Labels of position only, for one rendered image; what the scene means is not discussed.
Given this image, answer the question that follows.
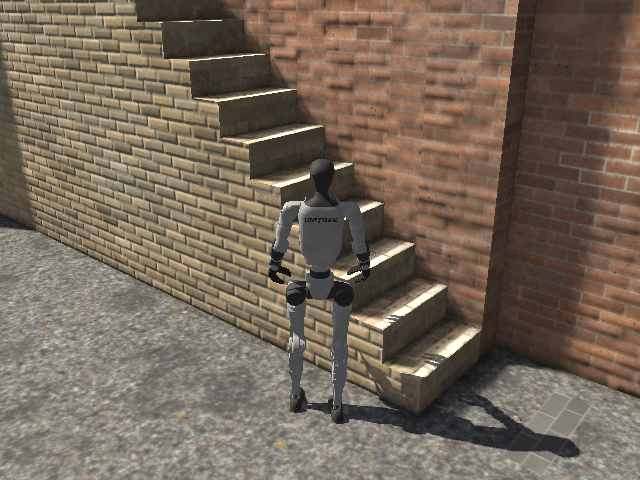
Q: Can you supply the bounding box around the right robot forearm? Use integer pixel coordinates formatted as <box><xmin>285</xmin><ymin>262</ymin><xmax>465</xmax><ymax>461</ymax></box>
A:
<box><xmin>356</xmin><ymin>239</ymin><xmax>370</xmax><ymax>270</ymax></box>

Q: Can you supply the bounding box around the robot right hand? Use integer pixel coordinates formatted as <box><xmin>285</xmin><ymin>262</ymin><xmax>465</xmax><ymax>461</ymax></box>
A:
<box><xmin>347</xmin><ymin>265</ymin><xmax>370</xmax><ymax>283</ymax></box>

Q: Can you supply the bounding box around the left robot foot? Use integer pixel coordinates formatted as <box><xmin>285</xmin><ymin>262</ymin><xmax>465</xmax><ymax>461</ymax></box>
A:
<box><xmin>290</xmin><ymin>387</ymin><xmax>304</xmax><ymax>413</ymax></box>

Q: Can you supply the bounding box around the left robot forearm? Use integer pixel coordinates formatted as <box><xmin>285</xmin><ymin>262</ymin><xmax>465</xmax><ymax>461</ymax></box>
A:
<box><xmin>269</xmin><ymin>238</ymin><xmax>285</xmax><ymax>271</ymax></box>

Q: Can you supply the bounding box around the robot left hand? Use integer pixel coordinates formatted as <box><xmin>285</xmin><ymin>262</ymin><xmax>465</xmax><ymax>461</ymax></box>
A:
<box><xmin>268</xmin><ymin>266</ymin><xmax>291</xmax><ymax>284</ymax></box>

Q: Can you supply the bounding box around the right robot upper arm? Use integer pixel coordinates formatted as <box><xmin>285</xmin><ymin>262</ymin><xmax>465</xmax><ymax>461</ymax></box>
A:
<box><xmin>342</xmin><ymin>202</ymin><xmax>367</xmax><ymax>254</ymax></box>

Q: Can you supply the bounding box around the robot foot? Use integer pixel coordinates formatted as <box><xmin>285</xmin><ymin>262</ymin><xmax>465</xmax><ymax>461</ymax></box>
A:
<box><xmin>328</xmin><ymin>396</ymin><xmax>344</xmax><ymax>424</ymax></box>
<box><xmin>290</xmin><ymin>387</ymin><xmax>304</xmax><ymax>413</ymax></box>

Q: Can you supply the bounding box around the right robot foot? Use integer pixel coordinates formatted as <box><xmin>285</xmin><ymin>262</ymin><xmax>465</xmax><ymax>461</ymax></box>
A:
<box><xmin>328</xmin><ymin>396</ymin><xmax>344</xmax><ymax>424</ymax></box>

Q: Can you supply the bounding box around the left robot upper arm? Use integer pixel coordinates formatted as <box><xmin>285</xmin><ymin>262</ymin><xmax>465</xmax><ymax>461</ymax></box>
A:
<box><xmin>273</xmin><ymin>201</ymin><xmax>301</xmax><ymax>253</ymax></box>

